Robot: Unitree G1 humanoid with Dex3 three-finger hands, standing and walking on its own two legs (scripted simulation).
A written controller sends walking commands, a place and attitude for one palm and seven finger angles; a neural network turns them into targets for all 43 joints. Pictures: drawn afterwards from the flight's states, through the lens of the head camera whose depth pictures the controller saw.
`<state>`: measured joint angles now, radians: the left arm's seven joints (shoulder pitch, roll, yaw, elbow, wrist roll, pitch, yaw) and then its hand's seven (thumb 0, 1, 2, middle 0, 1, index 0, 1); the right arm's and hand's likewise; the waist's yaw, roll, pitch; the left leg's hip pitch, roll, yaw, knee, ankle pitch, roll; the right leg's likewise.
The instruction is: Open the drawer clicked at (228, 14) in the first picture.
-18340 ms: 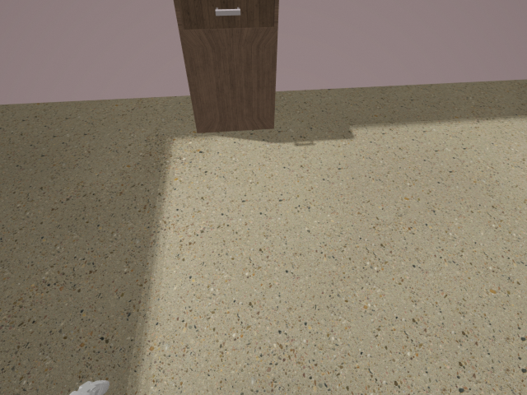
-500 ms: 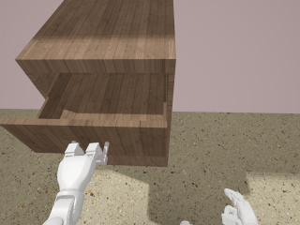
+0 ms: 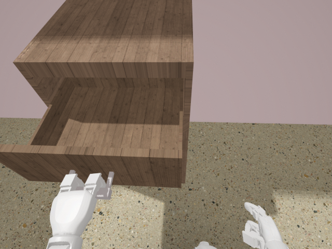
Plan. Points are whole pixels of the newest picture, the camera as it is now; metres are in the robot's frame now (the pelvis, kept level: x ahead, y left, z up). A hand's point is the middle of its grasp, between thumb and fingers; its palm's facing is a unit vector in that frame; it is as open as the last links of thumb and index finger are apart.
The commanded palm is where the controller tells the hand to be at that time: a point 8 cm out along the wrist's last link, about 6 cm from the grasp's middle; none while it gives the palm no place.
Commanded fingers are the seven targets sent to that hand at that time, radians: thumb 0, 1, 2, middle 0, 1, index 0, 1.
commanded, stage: pull the drawer open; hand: left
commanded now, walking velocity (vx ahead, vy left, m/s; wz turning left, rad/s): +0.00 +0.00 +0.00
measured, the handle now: (88, 183) +0.26 +0.22 +0.00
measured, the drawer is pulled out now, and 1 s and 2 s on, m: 0.25 0.30 0.30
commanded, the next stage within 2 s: open the thumb to release the handle in 0.60 s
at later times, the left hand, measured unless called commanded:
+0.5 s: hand (78, 237) +0.15 +0.21 -0.02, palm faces -0.04 -0.10 -0.99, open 5.8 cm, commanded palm +0.10 +0.22 +0.03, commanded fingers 0.00 0.90 0.90 -0.40 -1.35 -0.40 -1.35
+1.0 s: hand (77, 236) +0.15 +0.21 -0.02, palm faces -0.03 -0.09 -1.00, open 8.0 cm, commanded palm +0.12 +0.22 +0.03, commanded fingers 0.00 -0.22 0.42 -0.32 -1.23 -0.32 -1.23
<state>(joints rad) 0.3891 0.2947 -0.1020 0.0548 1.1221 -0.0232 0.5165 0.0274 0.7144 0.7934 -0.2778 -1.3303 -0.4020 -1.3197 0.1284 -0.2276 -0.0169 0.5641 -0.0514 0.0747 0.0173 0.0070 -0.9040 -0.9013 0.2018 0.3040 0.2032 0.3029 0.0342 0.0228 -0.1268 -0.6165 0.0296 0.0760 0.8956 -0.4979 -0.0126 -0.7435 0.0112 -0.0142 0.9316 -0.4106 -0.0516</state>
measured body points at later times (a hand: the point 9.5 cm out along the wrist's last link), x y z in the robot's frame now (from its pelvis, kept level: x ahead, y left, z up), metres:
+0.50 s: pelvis +0.00 +0.00 -0.02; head +0.06 -0.03 +0.43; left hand +0.15 +0.21 +0.04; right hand +0.21 -0.22 -0.12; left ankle -0.04 +0.13 -0.69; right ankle +0.02 -0.09 -0.69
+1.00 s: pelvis -0.01 -0.01 -0.02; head +0.06 -0.04 +0.42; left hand +0.15 +0.22 +0.04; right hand +0.19 -0.23 -0.13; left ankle -0.04 +0.13 -0.69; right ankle +0.02 -0.09 -0.69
